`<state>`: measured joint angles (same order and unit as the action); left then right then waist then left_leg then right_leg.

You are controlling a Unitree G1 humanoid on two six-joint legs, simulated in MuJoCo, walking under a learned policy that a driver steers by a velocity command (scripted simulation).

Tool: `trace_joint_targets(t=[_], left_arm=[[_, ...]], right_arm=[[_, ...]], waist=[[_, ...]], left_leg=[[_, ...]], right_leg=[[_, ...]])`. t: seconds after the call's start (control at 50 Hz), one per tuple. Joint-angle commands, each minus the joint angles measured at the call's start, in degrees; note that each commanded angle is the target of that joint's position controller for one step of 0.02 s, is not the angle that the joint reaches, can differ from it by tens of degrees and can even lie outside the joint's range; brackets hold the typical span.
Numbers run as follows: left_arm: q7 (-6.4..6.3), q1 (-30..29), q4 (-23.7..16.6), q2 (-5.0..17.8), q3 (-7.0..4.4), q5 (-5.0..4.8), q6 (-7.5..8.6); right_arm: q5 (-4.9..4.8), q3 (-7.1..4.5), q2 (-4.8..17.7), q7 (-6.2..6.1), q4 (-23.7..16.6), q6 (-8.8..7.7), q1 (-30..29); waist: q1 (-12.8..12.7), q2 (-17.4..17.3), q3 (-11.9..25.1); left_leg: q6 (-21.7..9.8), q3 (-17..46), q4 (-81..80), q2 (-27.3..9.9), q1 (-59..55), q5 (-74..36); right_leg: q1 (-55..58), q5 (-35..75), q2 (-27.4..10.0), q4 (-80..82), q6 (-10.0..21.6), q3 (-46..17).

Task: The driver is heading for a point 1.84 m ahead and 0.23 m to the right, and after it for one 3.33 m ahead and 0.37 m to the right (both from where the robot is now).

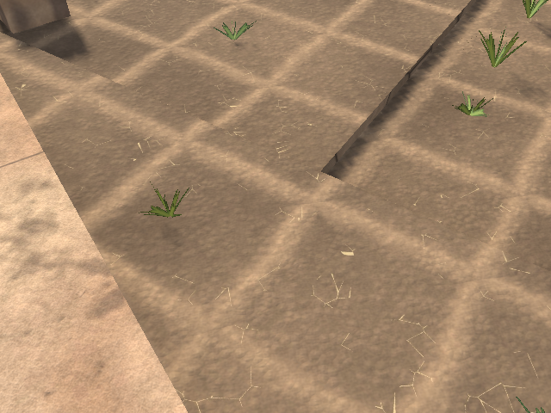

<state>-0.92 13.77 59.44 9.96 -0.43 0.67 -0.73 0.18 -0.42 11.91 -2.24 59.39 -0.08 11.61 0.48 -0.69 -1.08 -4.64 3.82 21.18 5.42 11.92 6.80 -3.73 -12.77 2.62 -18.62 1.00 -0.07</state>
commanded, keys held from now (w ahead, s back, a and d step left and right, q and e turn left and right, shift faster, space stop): no key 0.58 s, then w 0.42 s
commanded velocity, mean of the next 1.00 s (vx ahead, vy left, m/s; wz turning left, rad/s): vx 0.11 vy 0.00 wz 0.00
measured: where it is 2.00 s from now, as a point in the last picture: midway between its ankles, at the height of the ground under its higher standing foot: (266, 407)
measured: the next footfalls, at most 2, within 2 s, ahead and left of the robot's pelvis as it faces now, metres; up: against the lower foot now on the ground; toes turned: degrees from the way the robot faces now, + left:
left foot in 1.08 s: +0.17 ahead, +0.13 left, +0.00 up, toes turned +3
right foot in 1.64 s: +0.57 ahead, -0.05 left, -0.08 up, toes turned -4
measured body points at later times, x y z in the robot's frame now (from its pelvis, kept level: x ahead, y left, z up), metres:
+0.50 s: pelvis +0.00 +0.00 +0.00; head -0.01 +0.00 +0.45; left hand -0.02 +0.21 -0.17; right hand +0.02 -0.23 -0.16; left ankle +0.05 +0.06 -0.74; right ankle -0.03 -0.11 -0.74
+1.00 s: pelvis +0.06 +0.01 +0.00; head +0.06 +0.01 +0.45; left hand -0.05 +0.24 -0.15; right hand +0.19 -0.24 -0.13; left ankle +0.10 +0.12 -0.72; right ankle -0.03 -0.11 -0.74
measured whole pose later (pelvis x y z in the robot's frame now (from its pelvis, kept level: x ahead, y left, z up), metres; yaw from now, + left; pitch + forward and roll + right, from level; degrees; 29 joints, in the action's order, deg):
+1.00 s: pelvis +0.06 +0.01 +0.00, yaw +0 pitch +2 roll +0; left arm -0.9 30.0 65.2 9.6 -2.3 1.8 4.0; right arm 1.7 -2.2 13.4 1.2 56.3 -2.6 6.9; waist -2.7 0.3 2.7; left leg -3.4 -2.7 40.1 0.0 24.3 17.9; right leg -0.1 -15.0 0.5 -13.3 1.2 -2.6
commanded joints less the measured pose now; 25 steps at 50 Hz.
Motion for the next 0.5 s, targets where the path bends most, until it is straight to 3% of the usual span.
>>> trace_joint_targets(t=[0.02,0.24,0.5], left_arm=[[-0.22,1.03,-0.03,3.69,-0.31,0.09,0.69],[-0.59,4.56,4.77,2.01,0.69,0.21,0.91],[-0.8,6.75,6.78,0.53,1.25,0.25,1.0]], right_arm=[[-0.04,-0.81,5.88,-0.23,-0.56,-0.59,-0.09],[-0.13,-0.07,4.31,-0.32,3.07,-0.7,0.63],[-0.06,0.4,2.82,-0.43,5.12,-0.64,2.44]], waist=[[0.11,-0.19,-0.82],[-0.06,-0.06,-1.3],[-0.14,0.16,-1.7]], left_leg=[[-0.64,9.59,-6.88,-8.03,1.74,7.81],[-0.75,8.91,-6.82,-7.78,1.93,7.68],[-0.68,8.47,-6.17,-7.5,2.9,7.85]], right_leg=[[-1.66,3.56,-3.72,2.09,0.17,-4.14],[-3.85,2.65,-3.64,1.4,0.04,-4.07],[-5.24,1.92,-3.5,0.71,0.28,-4.11]])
